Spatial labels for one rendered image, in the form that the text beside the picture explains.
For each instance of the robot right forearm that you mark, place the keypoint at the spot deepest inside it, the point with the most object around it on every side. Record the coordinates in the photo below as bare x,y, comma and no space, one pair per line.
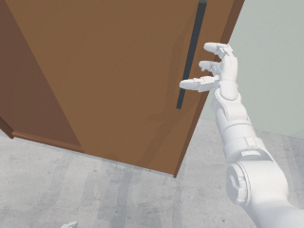
240,140

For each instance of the handle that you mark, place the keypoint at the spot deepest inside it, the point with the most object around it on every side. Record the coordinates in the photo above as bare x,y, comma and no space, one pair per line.
192,47

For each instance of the wardrobe door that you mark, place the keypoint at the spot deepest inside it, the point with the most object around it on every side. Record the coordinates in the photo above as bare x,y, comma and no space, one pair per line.
27,102
115,68

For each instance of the robot right hand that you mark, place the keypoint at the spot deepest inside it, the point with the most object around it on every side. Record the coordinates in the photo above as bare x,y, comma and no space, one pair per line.
226,70

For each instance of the robot right upper arm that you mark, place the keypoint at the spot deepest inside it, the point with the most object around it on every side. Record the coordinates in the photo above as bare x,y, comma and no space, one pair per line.
260,188

